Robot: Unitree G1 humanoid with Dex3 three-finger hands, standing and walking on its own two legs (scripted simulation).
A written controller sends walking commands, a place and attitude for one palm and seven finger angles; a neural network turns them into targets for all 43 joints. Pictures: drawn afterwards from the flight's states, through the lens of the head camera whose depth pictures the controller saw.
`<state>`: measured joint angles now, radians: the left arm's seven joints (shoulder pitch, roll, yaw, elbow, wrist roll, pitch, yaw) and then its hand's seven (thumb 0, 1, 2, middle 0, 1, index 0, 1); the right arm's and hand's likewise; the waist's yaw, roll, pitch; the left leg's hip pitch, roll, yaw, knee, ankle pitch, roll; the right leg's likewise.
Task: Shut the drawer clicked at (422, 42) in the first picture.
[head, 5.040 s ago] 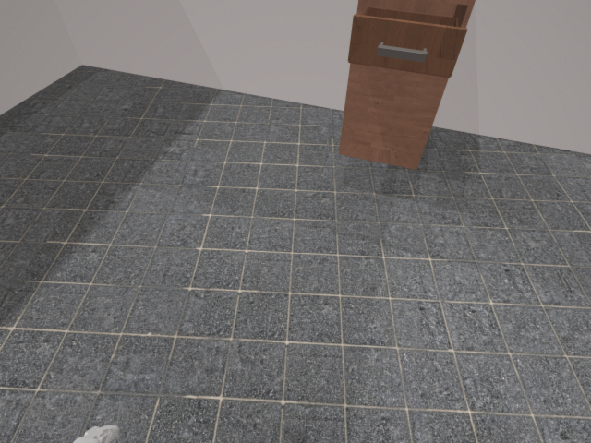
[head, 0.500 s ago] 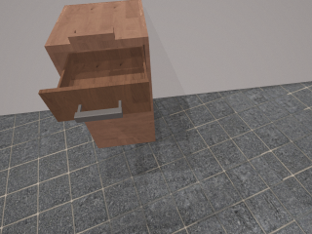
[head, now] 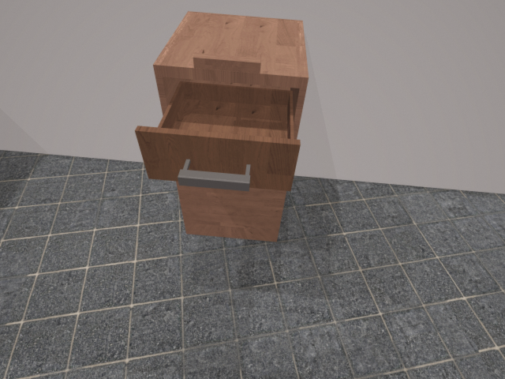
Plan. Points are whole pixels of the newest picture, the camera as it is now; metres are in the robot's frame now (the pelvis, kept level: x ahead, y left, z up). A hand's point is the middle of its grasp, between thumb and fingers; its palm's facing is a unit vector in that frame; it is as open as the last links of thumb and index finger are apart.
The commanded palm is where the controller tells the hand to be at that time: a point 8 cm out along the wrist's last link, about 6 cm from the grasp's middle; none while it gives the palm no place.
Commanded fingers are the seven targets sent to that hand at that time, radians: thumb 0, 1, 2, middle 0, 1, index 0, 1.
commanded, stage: take the last steps up to it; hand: left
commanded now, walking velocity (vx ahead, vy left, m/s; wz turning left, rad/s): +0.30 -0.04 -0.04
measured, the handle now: (216, 173) +0.57 +0.15 -0.05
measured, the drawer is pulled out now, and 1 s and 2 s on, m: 0.25 0.25 0.25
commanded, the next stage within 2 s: come to a stop and stand still in 0.60 s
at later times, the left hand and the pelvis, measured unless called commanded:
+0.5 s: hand (199, 319) +0.26 +0.13 -0.17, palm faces -0.04 -0.98 -0.21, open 7.4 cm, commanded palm none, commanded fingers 0.00 0.90 0.90 -0.20 -0.30 -0.20 -0.30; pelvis +0.14 -0.04 -0.02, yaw -1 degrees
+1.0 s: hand (198, 339) +0.23 +0.13 -0.18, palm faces +0.05 -0.99 -0.15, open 7.4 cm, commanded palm none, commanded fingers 0.00 0.90 0.90 -0.20 -0.30 -0.20 -0.30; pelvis +0.23 -0.03 +0.00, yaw -2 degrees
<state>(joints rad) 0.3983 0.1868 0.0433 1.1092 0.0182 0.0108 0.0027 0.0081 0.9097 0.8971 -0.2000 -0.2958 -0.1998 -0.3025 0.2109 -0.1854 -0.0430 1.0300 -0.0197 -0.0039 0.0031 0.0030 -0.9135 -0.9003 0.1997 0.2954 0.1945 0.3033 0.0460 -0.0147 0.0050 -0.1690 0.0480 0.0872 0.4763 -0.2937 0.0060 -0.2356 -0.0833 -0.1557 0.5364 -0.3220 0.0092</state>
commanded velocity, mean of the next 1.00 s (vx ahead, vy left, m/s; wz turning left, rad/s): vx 0.09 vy -0.03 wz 0.00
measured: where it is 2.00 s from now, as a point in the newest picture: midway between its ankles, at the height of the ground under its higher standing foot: outside the picture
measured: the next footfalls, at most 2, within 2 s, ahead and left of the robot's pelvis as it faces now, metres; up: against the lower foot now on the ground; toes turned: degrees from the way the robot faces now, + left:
right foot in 0.44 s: +0.24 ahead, -0.16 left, +0.00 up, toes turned -5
left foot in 0.86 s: +0.27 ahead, +0.04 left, +0.00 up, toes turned +1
